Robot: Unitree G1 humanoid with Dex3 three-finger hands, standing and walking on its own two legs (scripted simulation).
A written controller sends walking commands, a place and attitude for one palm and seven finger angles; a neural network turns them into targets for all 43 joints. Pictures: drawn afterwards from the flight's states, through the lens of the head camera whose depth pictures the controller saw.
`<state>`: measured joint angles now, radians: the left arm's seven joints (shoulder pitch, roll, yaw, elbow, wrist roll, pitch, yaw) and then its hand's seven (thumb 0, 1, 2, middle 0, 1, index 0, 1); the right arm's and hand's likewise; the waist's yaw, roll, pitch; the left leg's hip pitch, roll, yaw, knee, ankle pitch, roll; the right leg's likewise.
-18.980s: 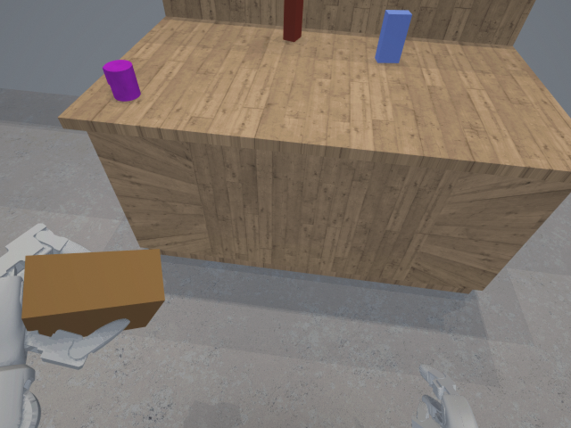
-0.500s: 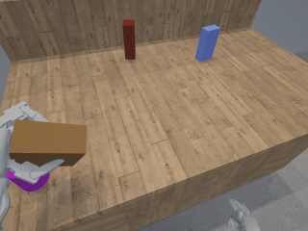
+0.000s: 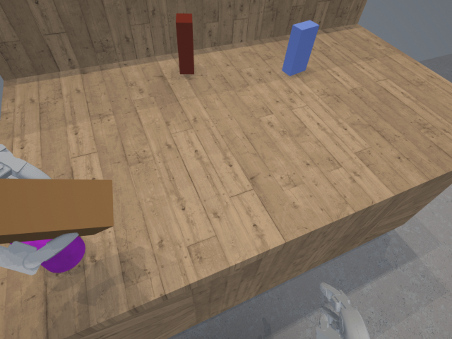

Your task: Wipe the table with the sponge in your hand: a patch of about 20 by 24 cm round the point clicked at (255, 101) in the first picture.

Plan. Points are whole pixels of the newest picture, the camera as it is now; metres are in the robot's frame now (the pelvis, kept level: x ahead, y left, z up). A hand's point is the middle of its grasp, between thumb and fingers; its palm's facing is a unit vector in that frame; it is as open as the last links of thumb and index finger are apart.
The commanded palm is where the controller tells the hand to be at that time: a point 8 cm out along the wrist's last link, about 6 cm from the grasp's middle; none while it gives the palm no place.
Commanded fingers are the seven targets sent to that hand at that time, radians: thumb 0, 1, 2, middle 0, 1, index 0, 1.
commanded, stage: come to a stop and stand still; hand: left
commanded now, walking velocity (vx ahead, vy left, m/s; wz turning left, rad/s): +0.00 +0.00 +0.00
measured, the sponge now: (69, 211) +0.23 +0.23 +0.16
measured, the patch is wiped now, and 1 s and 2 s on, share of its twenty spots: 0.00 0.00 0.00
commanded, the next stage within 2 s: look again from close up in 0.34 s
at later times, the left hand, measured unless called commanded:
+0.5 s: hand (64, 224) +0.22 +0.23 +0.16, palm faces +0.34 -0.86 -0.38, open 9.7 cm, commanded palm +0.16 +0.27 +0.18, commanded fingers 0.00 0.10 1.30 -1.20 -1.60 -1.20 -1.60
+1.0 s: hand (75, 214) +0.23 +0.23 +0.15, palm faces +0.33 -0.86 -0.38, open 9.7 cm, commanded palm +0.18 +0.26 +0.18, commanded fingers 0.00 0.10 1.30 -1.20 -1.60 -1.20 -1.60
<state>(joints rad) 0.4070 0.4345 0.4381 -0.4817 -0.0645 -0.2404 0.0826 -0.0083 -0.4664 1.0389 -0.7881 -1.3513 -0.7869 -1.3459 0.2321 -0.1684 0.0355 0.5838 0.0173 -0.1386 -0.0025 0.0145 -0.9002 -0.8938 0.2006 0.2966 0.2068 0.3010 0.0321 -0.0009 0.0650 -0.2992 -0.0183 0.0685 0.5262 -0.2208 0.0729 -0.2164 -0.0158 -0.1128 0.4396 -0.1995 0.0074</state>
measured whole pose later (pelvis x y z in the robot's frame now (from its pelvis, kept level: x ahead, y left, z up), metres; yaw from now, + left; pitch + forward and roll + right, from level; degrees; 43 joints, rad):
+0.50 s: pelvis +0.00 -0.01 +0.01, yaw -1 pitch -1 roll -2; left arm 0.44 0.36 0.34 -0.42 -0.03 -0.22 0.08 -0.01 -0.47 1.04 -0.79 -1.35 -0.79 -1.35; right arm 0.24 -0.21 0.03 0.58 0.01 -0.15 -0.04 0.01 -0.90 -0.89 0.20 0.30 0.21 0.30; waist 0.02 0.00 0.03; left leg -0.27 -0.01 0.08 0.45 -0.18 0.07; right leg -0.20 0.00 -0.10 0.38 -0.17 0.00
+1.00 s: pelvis +0.01 -0.02 +0.01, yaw -1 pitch +0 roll -1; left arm 0.43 0.38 0.34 -0.44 -0.04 -0.18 0.07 -0.01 -0.47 1.04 -0.79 -1.35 -0.79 -1.34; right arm 0.21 -0.18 0.04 0.58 0.01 -0.13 -0.04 0.01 -0.90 -0.89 0.20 0.30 0.21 0.30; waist 0.03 -0.03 0.04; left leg -0.23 -0.02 0.08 0.41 -0.18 0.06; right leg -0.18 -0.01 -0.10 0.38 -0.20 -0.01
